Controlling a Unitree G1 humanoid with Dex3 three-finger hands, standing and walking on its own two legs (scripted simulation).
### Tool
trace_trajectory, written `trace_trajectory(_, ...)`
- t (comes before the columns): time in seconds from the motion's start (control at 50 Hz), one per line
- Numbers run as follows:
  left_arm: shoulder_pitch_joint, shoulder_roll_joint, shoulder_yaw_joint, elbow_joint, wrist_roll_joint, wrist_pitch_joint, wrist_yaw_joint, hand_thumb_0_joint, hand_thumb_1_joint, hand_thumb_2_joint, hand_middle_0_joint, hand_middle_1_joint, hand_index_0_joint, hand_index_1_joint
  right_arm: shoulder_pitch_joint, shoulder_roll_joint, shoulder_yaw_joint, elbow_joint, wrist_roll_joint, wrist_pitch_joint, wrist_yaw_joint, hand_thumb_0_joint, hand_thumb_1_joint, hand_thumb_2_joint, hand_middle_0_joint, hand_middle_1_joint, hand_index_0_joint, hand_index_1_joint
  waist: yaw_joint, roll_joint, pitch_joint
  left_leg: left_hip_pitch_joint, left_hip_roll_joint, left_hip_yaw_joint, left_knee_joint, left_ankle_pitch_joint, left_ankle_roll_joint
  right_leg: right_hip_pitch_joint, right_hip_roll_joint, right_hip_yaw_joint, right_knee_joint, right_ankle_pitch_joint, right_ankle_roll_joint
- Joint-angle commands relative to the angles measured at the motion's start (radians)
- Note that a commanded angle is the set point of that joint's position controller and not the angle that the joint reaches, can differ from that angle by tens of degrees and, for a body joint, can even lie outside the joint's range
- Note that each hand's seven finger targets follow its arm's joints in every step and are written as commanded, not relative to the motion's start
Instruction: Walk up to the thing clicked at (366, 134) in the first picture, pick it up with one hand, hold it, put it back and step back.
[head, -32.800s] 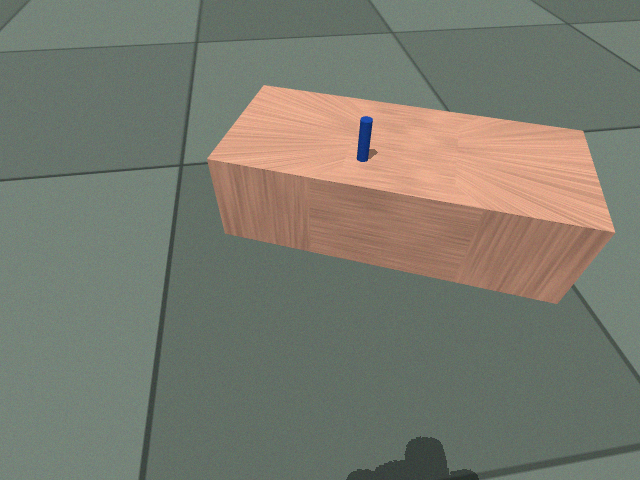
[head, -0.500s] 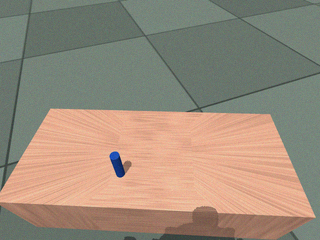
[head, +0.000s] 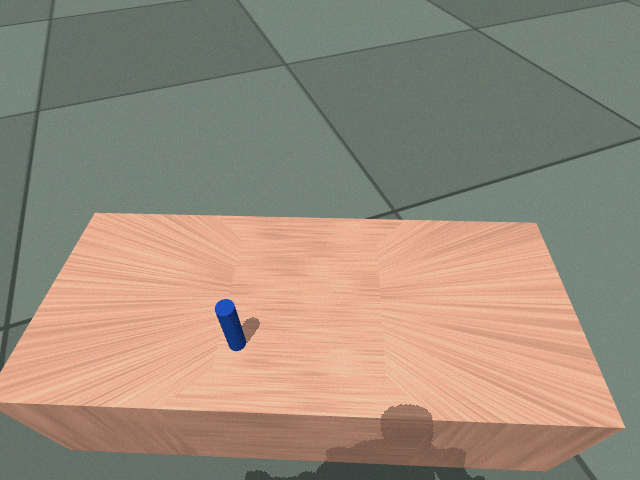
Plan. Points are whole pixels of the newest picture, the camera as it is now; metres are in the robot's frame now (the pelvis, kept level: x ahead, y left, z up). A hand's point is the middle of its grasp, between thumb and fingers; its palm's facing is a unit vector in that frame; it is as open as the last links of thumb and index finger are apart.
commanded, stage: stand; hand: left
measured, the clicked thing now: (231, 326) +0.50 +0.22 -0.31
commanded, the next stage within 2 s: step back in 0.26 s
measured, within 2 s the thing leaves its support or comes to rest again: neither
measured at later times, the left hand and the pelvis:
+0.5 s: hand out of the picture +0.08 +0.30 -0.16, palm faces -0.03 -0.91 -0.41, open 7.4 cm; pelvis -0.04 +0.03 -0.01, yaw +0 degrees
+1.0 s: hand out of the picture -0.01 +0.33 -0.18, palm faces -0.12 -0.91 -0.40, open 7.4 cm; pelvis -0.13 +0.07 -0.03, yaw -7 degrees
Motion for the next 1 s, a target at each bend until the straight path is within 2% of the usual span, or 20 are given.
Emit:
trace_trajectory(0.0,-0.042,0.220,0.036,-0.067,-0.005,-0.021,0.010,0.000,0.900,0.900,-0.200,-0.300,-0.200,-0.300,-0.024,-0.200,-0.034,-0.053,0.004,-0.024,-0.018,0.000,-0.900,-0.900,0.200,0.300,0.200,0.300,0.001,-0.011,-0.071,-0.107,0.092,-0.053,-0.069,0.125,0.050,0.122,-0.124,0.124,-0.043,0.118,-0.011)
trace_trajectory(0.18,-0.050,0.224,0.035,-0.069,-0.006,-0.024,0.012,0.000,0.900,0.900,-0.200,-0.300,-0.200,-0.300,-0.021,-0.201,-0.034,-0.049,0.006,-0.023,-0.018,0.000,-0.900,-0.900,0.200,0.300,0.200,0.300,-0.003,-0.023,-0.069,-0.097,0.091,-0.047,-0.061,0.135,0.049,0.115,-0.124,0.133,-0.050,0.138,-0.010)
trace_trajectory(0.22,-0.048,0.220,0.034,-0.067,-0.006,-0.023,0.013,0.000,0.900,0.900,-0.200,-0.300,-0.200,-0.300,-0.029,-0.202,-0.035,-0.052,0.005,-0.023,-0.019,0.000,-0.900,-0.900,0.200,0.300,0.200,0.300,-0.001,-0.020,-0.080,-0.093,0.098,-0.046,-0.057,0.164,0.051,0.130,-0.130,0.131,-0.039,0.191,-0.013)
trace_trajectory(0.24,-0.054,0.289,0.083,-0.105,-0.021,-0.013,0.019,0.000,0.900,0.900,-0.200,-0.300,-0.200,-0.300,-0.077,-0.259,-0.063,-0.075,0.012,-0.006,-0.014,0.000,-0.900,-0.900,0.200,0.300,0.200,0.300,0.011,-0.031,0.027,-0.171,0.062,-0.033,0.065,0.285,0.079,0.061,-0.130,0.156,0.018,0.384,-0.018)
trace_trajectory(0.3,-0.023,0.320,0.103,-0.141,-0.022,-0.005,0.029,0.000,0.900,0.900,-0.200,-0.300,-0.200,-0.300,-0.019,-0.215,-0.063,-0.103,0.026,0.010,-0.014,0.000,-0.900,-0.900,0.200,0.300,0.200,0.300,0.005,-0.119,-0.078,-0.177,-0.028,0.050,0.294,0.164,0.063,0.096,-0.252,0.250,-0.006,0.493,-0.141)
trace_trajectory(0.34,-0.064,0.324,0.109,-0.195,-0.001,-0.003,0.033,0.000,0.900,0.900,-0.200,-0.300,-0.200,-0.300,0.001,-0.210,-0.077,-0.123,0.022,0.034,-0.009,0.000,-0.900,-0.900,0.200,0.300,0.200,0.300,0.003,-0.204,-0.117,-0.235,-0.079,0.017,0.584,-0.293,0.076,0.047,-0.377,0.358,-0.046,0.440,-0.249)
trace_trajectory(0.36,-0.081,0.315,0.112,-0.214,0.008,-0.001,0.034,0.000,0.900,0.900,-0.200,-0.300,-0.200,-0.300,0.013,-0.215,-0.083,-0.133,0.021,0.043,-0.005,0.000,-0.900,-0.900,0.200,0.300,0.200,0.300,-0.007,-0.178,-0.117,-0.222,-0.055,-0.030,0.655,-0.321,0.086,-0.018,-0.380,0.339,-0.035,0.379,-0.261)
trace_trajectory(0.46,-0.139,0.295,0.099,-0.295,0.030,0.020,0.041,0.000,0.900,0.900,-0.200,-0.300,-0.200,-0.300,0.075,-0.220,-0.100,-0.173,0.024,0.052,0.006,0.000,-0.900,-0.900,0.200,0.300,0.200,0.300,-0.026,-0.205,-0.143,-0.241,-0.037,-0.022,0.541,-0.243,0.080,-0.042,-0.284,0.234,0.085,0.330,-0.195)
trace_trajectory(0.52,-0.157,0.300,0.091,-0.323,0.007,0.046,0.036,0.000,0.900,0.900,-0.200,-0.300,-0.200,-0.300,0.125,-0.214,-0.115,-0.164,-0.005,0.036,-0.001,0.000,-0.900,-0.900,0.200,0.300,0.200,0.300,-0.063,-0.167,-0.118,-0.163,-0.033,0.033,0.157,0.004,0.065,-0.082,-0.228,0.201,0.207,0.196,-0.116)
trace_trajectory(0.54,-0.124,0.255,0.082,-0.322,-0.004,0.059,0.031,0.000,0.900,0.900,-0.200,-0.300,-0.200,-0.300,0.106,-0.227,-0.121,-0.163,-0.021,0.030,-0.003,0.000,-0.900,-0.900,0.200,0.300,0.200,0.300,-0.045,-0.060,-0.090,-0.139,-0.010,-0.014,0.060,0.101,0.059,-0.130,-0.152,0.166,0.302,0.072,-0.086)
trace_trajectory(0.56,-0.075,0.196,0.073,-0.334,-0.017,0.065,0.031,0.000,0.900,0.900,-0.200,-0.300,-0.200,-0.300,0.064,-0.308,-0.137,-0.193,-0.047,0.022,-0.006,0.000,-0.900,-0.900,0.200,0.300,0.200,0.300,-0.016,0.170,-0.089,-0.103,0.182,-0.295,-0.021,0.326,0.092,-0.258,0.015,0.125,0.463,-0.222,-0.031)
trace_trajectory(0.58,-0.061,0.206,0.077,-0.319,-0.011,0.073,0.042,0.000,0.900,0.900,-0.200,-0.300,-0.200,-0.300,0.005,-0.374,-0.147,-0.222,-0.048,0.018,-0.006,0.000,-0.900,-0.900,0.200,0.300,0.200,0.300,-0.002,0.174,-0.071,-0.124,0.243,-0.353,0.008,0.448,0.132,-0.338,0.119,0.199,0.589,-0.456,-0.004)
trace_trajectory(0.6,-0.080,0.235,0.088,-0.322,-0.001,0.072,0.053,0.000,0.900,0.900,-0.200,-0.300,-0.200,-0.300,-0.005,-0.412,-0.150,-0.240,-0.030,0.019,-0.007,0.000,-0.900,-0.900,0.200,0.300,0.200,0.300,-0.045,0.231,-0.075,-0.227,0.335,-0.423,-0.001,0.487,0.238,-0.285,0.128,0.258,0.723,-0.524,0.005)
trace_trajectory(0.64,-0.095,0.261,0.092,-0.309,0.000,0.069,0.055,0.000,0.900,0.900,-0.200,-0.300,-0.200,-0.300,-0.074,-0.346,-0.136,-0.262,-0.023,0.012,-0.017,0.000,-0.900,-0.900,0.200,0.300,0.200,0.300,-0.027,0.173,-0.044,-0.208,0.267,-0.303,0.040,0.471,0.259,-0.319,0.122,0.307,0.847,-0.420,0.000)
trace_trajectory(0.68,0.002,0.244,0.090,-0.297,-0.016,0.069,0.048,0.000,0.900,0.900,-0.200,-0.300,-0.200,-0.300,-0.104,-0.272,-0.118,-0.275,-0.027,0.007,-0.031,0.000,-0.900,-0.900,0.200,0.300,0.200,0.300,0.040,0.111,-0.055,-0.059,0.149,-0.133,0.130,0.589,0.180,-0.415,0.138,0.313,0.881,-0.299,-0.006)
trace_trajectory(0.72,0.027,0.236,0.096,-0.314,-0.002,0.062,0.044,0.000,0.900,0.900,-0.200,-0.300,-0.200,-0.300,-0.043,-0.258,-0.118,-0.269,-0.014,0.003,-0.038,0.000,-0.900,-0.900,0.200,0.300,0.200,0.300,0.020,0.118,-0.102,0.076,0.171,-0.159,0.164,0.667,0.177,-0.422,0.129,0.279,0.866,-0.293,0.016)
trace_trajectory(0.76,-0.014,0.225,0.095,-0.342,0.004,0.051,0.044,0.000,0.900,0.900,-0.200,-0.300,-0.200,-0.300,0.010,-0.249,-0.122,-0.270,-0.003,0.007,-0.045,0.000,-0.900,-0.900,0.200,0.300,0.200,0.300,-0.028,0.105,-0.122,0.160,0.212,-0.192,0.194,0.658,0.251,-0.413,0.104,0.261,0.748,-0.340,0.045)
trace_trajectory(0.82,-0.032,0.217,0.093,-0.375,0.005,0.041,0.040,0.000,0.900,0.900,-0.200,-0.300,-0.200,-0.300,0.047,-0.257,-0.126,-0.279,-0.002,0.010,-0.047,0.000,-0.900,-0.900,0.200,0.300,0.200,0.300,-0.057,0.096,-0.114,0.173,0.227,-0.175,0.210,0.679,0.281,-0.384,0.088,0.229,0.611,-0.364,0.051)
trace_trajectory(0.92,0.054,0.205,0.099,-0.359,0.009,0.030,0.030,0.000,0.900,0.900,-0.200,-0.300,-0.200,-0.300,0.008,-0.275,-0.127,-0.308,0.008,0.020,-0.040,0.000,-0.900,-0.900,0.200,0.300,0.200,0.300,-0.035,0.127,-0.150,0.068,0.192,-0.120,0.262,0.550,0.240,-0.188,0.050,0.122,0.300,-0.274,0.020)
trace_trajectory(0.98,0.136,0.216,0.108,-0.319,0.021,0.020,0.030,0.000,0.900,0.900,-0.200,-0.300,-0.200,-0.300,-0.053,-0.263,-0.120,-0.327,0.023,0.028,-0.032,0.000,-0.900,-0.900,0.200,0.300,0.200,0.300,0.017,0.051,-0.175,-0.102,0.165,-0.091,0.345,0.378,0.182,0.018,0.015,0.148,0.071,0.062,-0.017)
